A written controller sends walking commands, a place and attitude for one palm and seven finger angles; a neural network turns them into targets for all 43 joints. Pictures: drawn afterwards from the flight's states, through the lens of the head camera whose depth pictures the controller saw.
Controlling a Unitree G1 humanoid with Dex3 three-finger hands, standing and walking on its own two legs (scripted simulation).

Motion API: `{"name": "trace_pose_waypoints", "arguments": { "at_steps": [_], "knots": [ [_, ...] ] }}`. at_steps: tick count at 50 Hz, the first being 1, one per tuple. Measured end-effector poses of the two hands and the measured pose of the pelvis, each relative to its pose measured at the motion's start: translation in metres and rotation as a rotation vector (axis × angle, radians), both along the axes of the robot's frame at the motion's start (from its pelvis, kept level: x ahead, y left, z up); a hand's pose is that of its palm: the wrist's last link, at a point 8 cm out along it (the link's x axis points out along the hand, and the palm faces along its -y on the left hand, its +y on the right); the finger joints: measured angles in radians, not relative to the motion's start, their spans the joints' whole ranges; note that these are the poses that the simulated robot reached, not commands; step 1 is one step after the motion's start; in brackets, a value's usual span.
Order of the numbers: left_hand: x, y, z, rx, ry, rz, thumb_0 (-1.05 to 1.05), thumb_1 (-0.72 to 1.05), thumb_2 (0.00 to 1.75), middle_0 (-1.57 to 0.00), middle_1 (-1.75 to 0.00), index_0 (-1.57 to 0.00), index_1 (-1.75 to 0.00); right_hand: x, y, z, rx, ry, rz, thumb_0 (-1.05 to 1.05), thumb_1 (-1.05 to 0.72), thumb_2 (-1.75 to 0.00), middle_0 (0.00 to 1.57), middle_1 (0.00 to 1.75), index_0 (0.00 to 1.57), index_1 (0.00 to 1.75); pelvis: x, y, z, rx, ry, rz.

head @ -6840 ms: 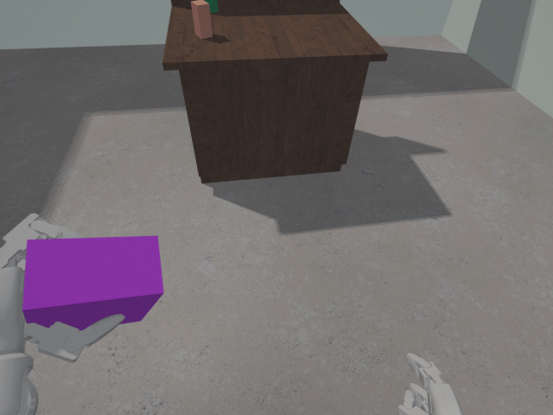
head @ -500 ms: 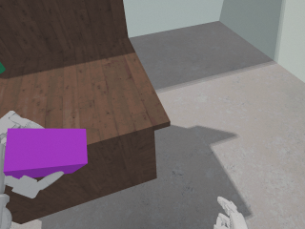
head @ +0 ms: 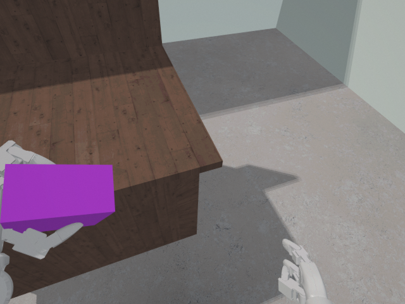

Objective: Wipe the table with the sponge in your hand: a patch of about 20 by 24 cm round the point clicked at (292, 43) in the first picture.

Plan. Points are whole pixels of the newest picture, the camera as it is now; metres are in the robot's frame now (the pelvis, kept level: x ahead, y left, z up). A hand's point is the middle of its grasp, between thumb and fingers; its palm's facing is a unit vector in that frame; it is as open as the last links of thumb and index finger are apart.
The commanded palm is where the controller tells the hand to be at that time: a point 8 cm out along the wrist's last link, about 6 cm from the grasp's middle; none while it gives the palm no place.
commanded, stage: come to a stop and stand still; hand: left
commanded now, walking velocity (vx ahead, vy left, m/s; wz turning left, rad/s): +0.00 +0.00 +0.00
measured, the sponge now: (74, 200) +0.23 +0.21 +0.15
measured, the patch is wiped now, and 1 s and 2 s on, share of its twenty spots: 0.00 0.00 0.00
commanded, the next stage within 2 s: look again from close up in 0.50 s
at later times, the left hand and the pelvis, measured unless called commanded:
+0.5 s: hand (55, 220) +0.19 +0.22 +0.16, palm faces +0.36 -0.84 -0.41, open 10.7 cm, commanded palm +0.14 +0.26 +0.18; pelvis -0.02 -0.01 +0.00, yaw +0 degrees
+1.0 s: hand (31, 190) +0.24 +0.27 +0.16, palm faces +0.34 -0.86 -0.39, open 10.7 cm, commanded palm +0.17 +0.30 +0.18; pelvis +0.01 +0.03 +0.01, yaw +0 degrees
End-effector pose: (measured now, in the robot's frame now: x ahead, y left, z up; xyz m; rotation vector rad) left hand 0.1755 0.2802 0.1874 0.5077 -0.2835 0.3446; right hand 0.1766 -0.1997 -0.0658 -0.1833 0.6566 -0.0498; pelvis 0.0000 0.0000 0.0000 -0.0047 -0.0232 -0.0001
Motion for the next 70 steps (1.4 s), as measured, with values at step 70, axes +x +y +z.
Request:
{"name": "trace_pose_waypoints", "arguments": {
  "at_steps": [70],
  "knots": [
    [0.055,0.052,-0.015,-0.032,-0.042,-0.045,-0.01,-0.54,1.01,-0.66,-1.37,-0.67,-1.36,0.041,0.023,0.001,-0.076,0.021,0.009,0.01,-0.90,-0.90,0.20,0.30,0.20,0.30,0.046,0.046,-0.009,-0.026,0.037,-0.001]
  ]
}}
